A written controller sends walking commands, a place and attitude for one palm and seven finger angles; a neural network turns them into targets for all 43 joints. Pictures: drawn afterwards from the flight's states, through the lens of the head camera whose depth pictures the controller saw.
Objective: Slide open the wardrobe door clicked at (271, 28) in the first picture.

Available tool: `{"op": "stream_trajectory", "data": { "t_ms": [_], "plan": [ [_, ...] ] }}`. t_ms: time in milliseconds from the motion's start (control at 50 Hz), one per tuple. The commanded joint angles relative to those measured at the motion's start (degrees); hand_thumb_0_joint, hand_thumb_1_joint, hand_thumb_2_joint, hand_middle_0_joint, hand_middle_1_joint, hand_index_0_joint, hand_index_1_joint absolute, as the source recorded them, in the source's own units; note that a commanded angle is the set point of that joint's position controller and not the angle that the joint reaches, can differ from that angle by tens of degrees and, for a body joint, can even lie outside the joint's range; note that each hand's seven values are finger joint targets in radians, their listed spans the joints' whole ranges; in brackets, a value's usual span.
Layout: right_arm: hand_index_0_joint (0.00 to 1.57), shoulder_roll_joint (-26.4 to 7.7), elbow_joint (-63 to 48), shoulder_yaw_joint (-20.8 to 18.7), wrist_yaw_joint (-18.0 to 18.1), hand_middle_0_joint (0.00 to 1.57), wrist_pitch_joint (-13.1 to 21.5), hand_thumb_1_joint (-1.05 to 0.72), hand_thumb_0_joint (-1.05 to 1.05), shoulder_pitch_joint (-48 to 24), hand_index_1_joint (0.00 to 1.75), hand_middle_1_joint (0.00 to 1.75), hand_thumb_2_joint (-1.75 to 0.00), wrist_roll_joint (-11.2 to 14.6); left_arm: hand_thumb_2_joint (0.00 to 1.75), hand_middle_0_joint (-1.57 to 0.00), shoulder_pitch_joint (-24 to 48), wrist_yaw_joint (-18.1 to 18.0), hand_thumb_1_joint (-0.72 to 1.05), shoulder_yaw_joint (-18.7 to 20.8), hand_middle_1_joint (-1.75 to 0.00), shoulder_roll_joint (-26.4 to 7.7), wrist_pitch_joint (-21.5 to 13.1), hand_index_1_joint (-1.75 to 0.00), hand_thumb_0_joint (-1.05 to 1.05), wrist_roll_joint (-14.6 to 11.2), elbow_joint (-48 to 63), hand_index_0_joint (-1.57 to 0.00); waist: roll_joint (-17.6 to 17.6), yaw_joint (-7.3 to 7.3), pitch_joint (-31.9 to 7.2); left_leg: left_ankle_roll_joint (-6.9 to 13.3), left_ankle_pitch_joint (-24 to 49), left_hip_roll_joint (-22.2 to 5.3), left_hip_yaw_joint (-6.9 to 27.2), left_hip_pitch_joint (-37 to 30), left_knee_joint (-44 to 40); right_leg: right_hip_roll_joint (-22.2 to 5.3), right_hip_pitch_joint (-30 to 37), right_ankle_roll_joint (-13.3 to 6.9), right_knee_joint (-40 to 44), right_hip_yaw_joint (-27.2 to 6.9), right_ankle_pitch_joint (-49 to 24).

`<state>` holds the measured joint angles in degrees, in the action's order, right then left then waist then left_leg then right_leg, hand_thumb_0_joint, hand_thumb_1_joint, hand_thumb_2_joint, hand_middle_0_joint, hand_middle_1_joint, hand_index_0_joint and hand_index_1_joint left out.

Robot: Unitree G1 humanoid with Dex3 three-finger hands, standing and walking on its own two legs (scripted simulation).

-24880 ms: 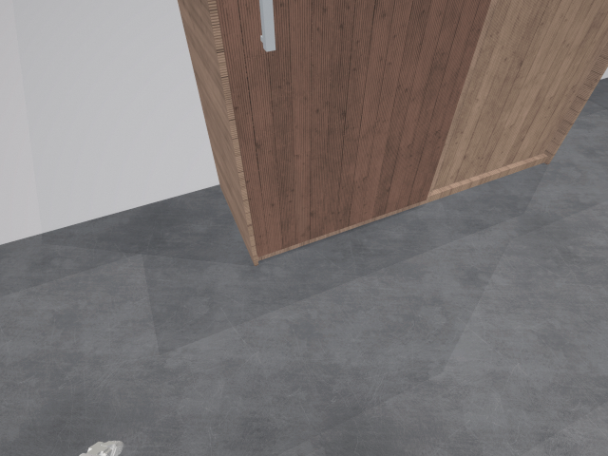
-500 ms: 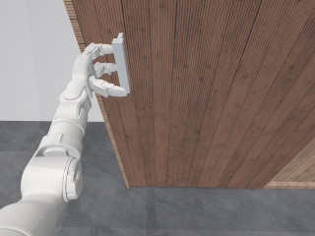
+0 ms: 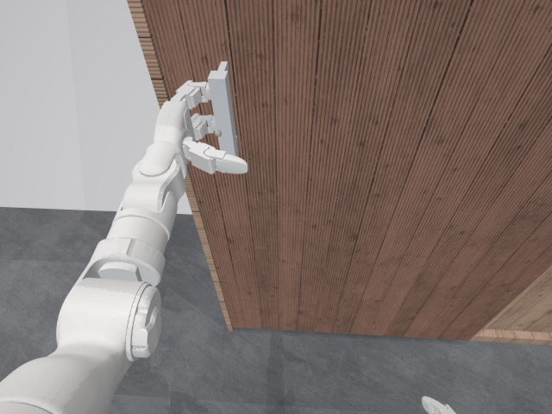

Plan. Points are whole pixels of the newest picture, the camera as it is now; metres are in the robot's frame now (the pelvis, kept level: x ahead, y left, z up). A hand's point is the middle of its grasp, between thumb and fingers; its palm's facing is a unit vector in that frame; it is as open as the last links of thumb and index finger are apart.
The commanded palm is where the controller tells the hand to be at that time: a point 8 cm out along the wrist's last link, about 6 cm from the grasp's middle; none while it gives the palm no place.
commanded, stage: slide the fingers in behind the handle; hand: left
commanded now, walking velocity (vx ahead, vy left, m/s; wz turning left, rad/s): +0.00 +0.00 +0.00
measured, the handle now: (227, 115) +0.51 +0.09 +0.19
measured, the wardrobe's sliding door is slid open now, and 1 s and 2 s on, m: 0.00 0.00 0.00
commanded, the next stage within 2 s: grip the handle and tug to test in 1.00 s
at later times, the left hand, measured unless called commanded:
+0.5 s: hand (225, 135) +0.45 +0.09 +0.19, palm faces -0.07 -1.00 +0.00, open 14.0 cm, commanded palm +0.43 +0.14 +0.19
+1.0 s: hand (233, 132) +0.46 +0.07 +0.19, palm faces -0.07 -1.00 -0.01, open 14.0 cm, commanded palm +0.43 +0.13 +0.19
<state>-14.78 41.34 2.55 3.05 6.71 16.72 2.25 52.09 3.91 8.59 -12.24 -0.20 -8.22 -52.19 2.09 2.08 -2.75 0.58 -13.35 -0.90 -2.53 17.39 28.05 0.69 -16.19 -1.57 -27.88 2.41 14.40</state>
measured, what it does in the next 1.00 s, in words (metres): stands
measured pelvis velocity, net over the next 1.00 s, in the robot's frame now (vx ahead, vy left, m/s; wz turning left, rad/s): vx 0.00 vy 0.00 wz -0.01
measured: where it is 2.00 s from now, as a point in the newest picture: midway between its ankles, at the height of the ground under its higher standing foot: outside the picture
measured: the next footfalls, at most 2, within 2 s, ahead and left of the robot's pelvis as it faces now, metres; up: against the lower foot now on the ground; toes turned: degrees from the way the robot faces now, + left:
none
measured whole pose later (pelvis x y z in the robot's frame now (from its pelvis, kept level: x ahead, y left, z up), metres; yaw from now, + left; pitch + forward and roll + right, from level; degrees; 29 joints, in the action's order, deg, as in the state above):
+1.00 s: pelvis +0.00 +0.00 +0.00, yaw +0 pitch +2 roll +0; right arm -13.7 42.1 2.4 2.8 4.9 17.3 1.7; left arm 51.9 0.2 7.2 -9.2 0.5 -7.5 -50.6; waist 2.0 2.3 -2.7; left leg 0.7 -13.1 -0.8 -2.9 16.4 27.1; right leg 0.7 -15.3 -1.4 -27.0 2.0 14.1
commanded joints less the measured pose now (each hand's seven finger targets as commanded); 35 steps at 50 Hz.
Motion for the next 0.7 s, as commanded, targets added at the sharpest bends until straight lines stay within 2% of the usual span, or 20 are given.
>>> {"op": "stream_trajectory", "data": {
  "t_ms": [0,40,80,100,140,180,200,240,280,300,340,380,400,440,500,520,560,600,640,680],
  "plan": [
    [0.20,-7.1,-6.1,-2.8,0.5,0.20,1.8,-0.90,0.00,0.1,0.30,0.30,-0.90,0.2,0.30,-0.30,31.0,-0.5,-0.50,2.9,-1.20,-10.1,-3.6,-1.20,0.00,-0.4,11.4,-0.30,-5.4,1.01,-17.0,2.3,9.0,0.8,1.7,-7.9,-2.0,0.0,4.3,0.3,3.6,-2.0,-16.1],
    [0.20,-6.6,-6.3,-2.8,0.2,0.20,1.9,-0.90,0.00,-0.1,0.30,0.30,-0.90,0.0,0.30,-0.30,32.2,-1.0,-0.50,2.5,-1.20,-9.4,-4.2,-1.20,0.00,0.0,13.7,-0.30,-4.1,0.85,-18.7,2.2,10.3,0.8,1.6,-8.7,-1.8,0.0,4.6,0.1,3.1,-2.1,-17.5],
    [0.20,-6.6,-6.3,-2.7,0.1,0.20,1.8,-0.90,0.00,0.0,0.30,0.30,-0.90,0.0,0.30,-0.30,30.7,-1.3,-0.50,2.9,-1.20,-9.4,-4.2,-1.20,0.00,0.0,12.2,-0.30,-5.3,0.69,-17.6,2.2,9.7,0.8,1.4,-7.4,-2.0,0.1,5.0,0.2,3.2,-2.2,-17.4],
    [0.20,-6.8,-6.3,-2.9,0.2,0.20,1.7,-0.90,0.00,0.2,0.30,0.30,-0.90,0.0,0.30,-0.30,30.2,-1.5,-0.50,3.7,-1.20,-10.3,-4.4,-1.20,0.00,0.0,11.5,-0.30,-6.7,0.72,-17.2,2.4,9.5,0.8,1.3,-6.9,-2.0,0.0,5.4,0.4,3.4,-2.2,-17.4],
    [0.20,-6.8,-6.5,-2.9,0.2,0.20,1.5,-0.90,0.00,0.2,0.30,0.30,-0.90,-0.2,0.30,-0.30,30.0,-1.6,-0.50,5.4,-1.20,-12.3,-4.8,-1.20,0.00,0.3,13.2,-0.30,-6.0,0.07,-19.2,2.4,10.5,0.9,0.9,-6.8,-2.0,0.0,7.0,0.4,3.1,-2.6,-19.2],
    [0.20,-6.4,-6.7,-2.9,0.1,0.20,1.4,-0.90,0.00,0.1,0.30,0.30,-0.90,-0.1,0.30,-0.30,30.1,-1.2,-0.50,3.7,-1.20,-10.5,-4.8,-1.20,0.00,0.7,14.0,-0.30,-4.4,0.43,-18.5,2.3,10.9,1.0,0.6,-7.1,-2.0,0.0,6.7,0.3,3.2,-2.6,-20.1],
    [0.20,-6.7,-7.2,-3.3,0.0,0.20,1.3,-0.90,0.00,0.5,0.30,0.30,-0.90,-0.1,0.30,-0.30,29.0,-1.3,-0.50,4.5,-1.20,-11.4,-5.2,-1.20,0.00,0.7,15.1,-0.30,-5.4,-0.09,-20.1,2.4,12.3,0.9,0.7,-7.7,-1.8,0.0,8.0,0.2,2.9,-2.3,-20.9],
    [0.20,-6.6,-7.3,-3.2,0.0,0.20,1.2,-0.90,0.00,0.0,0.30,0.30,-0.90,-0.1,0.30,-0.30,26.9,-0.9,-0.50,5.1,-1.20,-11.3,-4.5,-1.20,0.00,0.1,15.4,-0.30,-5.5,-0.41,-19.8,2.4,12.6,0.9,0.3,-7.4,-1.9,0.1,8.5,0.3,3.1,-2.5,-22.4],
    [0.20,-6.4,-7.3,-3.2,0.0,0.20,1.2,-0.90,0.00,-0.4,0.30,0.30,-0.90,0.1,0.30,-0.30,28.0,-0.5,-0.50,2.8,-1.20,-9.0,-4.0,-1.20,0.00,-0.1,16.8,-0.30,-4.3,0.24,-18.8,2.5,12.0,1.0,0.2,-8.0,-2.0,0.1,7.6,0.3,3.5,-2.6,-21.8],
    [0.20,-6.6,-7.3,-3.4,0.1,0.20,1.1,-0.90,0.00,0.0,0.30,0.30,-0.90,0.1,0.30,-0.30,27.8,-0.5,-0.50,2.7,-1.20,-9.3,-4.0,-1.20,0.00,0.1,17.2,-0.30,-5.8,0.44,-19.0,2.5,12.5,0.8,0.4,-8.4,-2.1,0.1,7.9,0.4,3.6,-2.2,-21.6],
    [0.20,-6.3,-7.3,-3.3,0.0,0.20,1.2,-0.90,0.00,-0.7,0.30,0.30,-0.90,0.2,0.30,-0.30,27.8,-0.4,-0.50,1.6,-1.20,-7.5,-3.4,-1.20,0.00,-0.4,19.0,-0.30,-3.3,0.26,-19.3,2.4,12.7,0.9,0.5,-9.5,-2.1,0.3,7.3,0.2,3.6,-2.2,-21.3],
    [0.20,-6.3,-6.8,-3.3,0.0,0.20,1.2,-0.90,0.00,-0.6,0.30,0.30,-0.90,0.2,0.30,-0.30,28.6,-0.6,-0.50,1.3,-1.20,-7.2,-2.8,-1.20,0.00,-0.6,19.1,-0.30,-4.1,0.80,-17.9,2.4,12.2,0.8,0.6,-9.4,-2.2,0.4,6.5,0.3,4.1,-2.2,-20.8],
    [0.20,-6.4,-7.0,-3.6,0.1,0.20,1.1,-0.90,0.00,-0.6,0.30,0.30,-0.90,0.2,0.30,-0.30,27.2,-0.9,-0.50,1.5,-1.20,-7.3,-2.8,-1.20,0.00,-0.6,19.1,-0.30,-5.0,0.35,-18.3,2.5,12.7,0.7,0.6,-9.7,-2.3,0.3,7.1,0.3,4.2,-2.0,-20.6],
    [0.20,-6.2,-6.8,-3.3,0.1,0.20,1.2,-0.90,0.00,-1.2,0.30,0.30,-0.90,0.3,0.30,-0.30,27.7,-1.3,-0.50,0.4,-1.20,-5.6,-2.1,-1.20,0.00,-0.8,19.0,-0.30,-4.3,0.65,-17.2,2.4,11.7,0.8,0.8,-9.8,-2.4,0.4,5.8,0.3,4.3,-2.0,-19.4],
    [0.20,-6.5,-6.6,-3.4,0.2,0.20,1.0,-0.90,0.00,-1.1,0.30,0.30,-0.90,0.0,0.30,-0.30,26.9,-2.1,-0.50,1.9,-1.20,-7.3,-1.9,-1.20,0.00,-0.5,19.1,-0.30,-5.9,0.01,-17.9,2.3,11.9,0.6,1.1,-9.7,-2.7,0.3,6.8,0.3,4.2,-1.8,-18.8],
    [0.20,-6.0,-6.8,-3.0,0.1,0.20,1.0,-0.90,0.00,-2.1,0.30,0.30,-0.90,0.2,0.30,-0.30,27.0,-2.2,-0.50,0.4,-1.20,-5.4,-1.8,-1.20,0.00,-0.5,19.2,-0.30,-3.6,0.09,-17.0,2.2,11.2,0.8,1.0,-9.7,-2.7,0.2,5.9,0.2,4.2,-1.9,-18.2],
    [0.20,-6.0,-6.4,-3.0,0.1,0.20,0.9,-0.90,0.00,-1.8,0.30,0.30,-0.90,0.0,0.30,-0.30,29.0,-2.8,-0.50,0.2,-1.20,-5.3,-1.8,-1.20,0.00,-0.1,18.6,-0.30,-5.4,0.76,-16.4,2.2,10.0,0.6,1.4,-9.6,-2.8,0.3,5.0,0.2,4.4,-1.7,-16.7],
    [0.20,-6.1,-6.6,-3.0,0.2,0.20,0.6,-0.90,0.00,-1.9,0.30,0.30,-0.90,0.0,0.30,-0.30,27.3,-3.3,-0.50,1.0,-1.20,-6.1,-1.7,-1.20,0.00,0.2,17.2,-0.30,-5.4,0.07,-16.3,2.2,10.5,0.6,1.4,-9.3,-2.9,0.1,5.6,0.2,4.4,-1.7,-16.6],
    [0.20,-5.7,-6.5,-2.7,0.2,0.20,0.6,-0.90,0.00,-2.2,0.30,0.30,-0.90,0.0,0.30,-0.30,30.1,-3.6,-0.50,-0.3,-1.20,-4.5,-1.6,-1.20,0.00,0.2,17.2,-0.30,-5.0,0.87,-15.4,2.2,9.8,0.7,1.4,-9.3,-2.8,0.1,4.5,0.2,4.5,-1.9,-16.4],
    [0.20,-5.9,-6.3,-2.8,0.4,0.20,0.4,-0.90,0.00,-1.9,0.30,0.30,-0.90,-0.2,0.30,-0.30,28.9,-4.0,-0.50,2.4,-1.20,-7.3,-1.7,-1.20,0.00,0.2,16.3,-0.30,-6.5,-0.03,-17.3,2.1,10.6,0.7,1.4,-9.0,-2.8,0.1,6.2,0.1,4.1,-2.0,-17.4]
  ]
}}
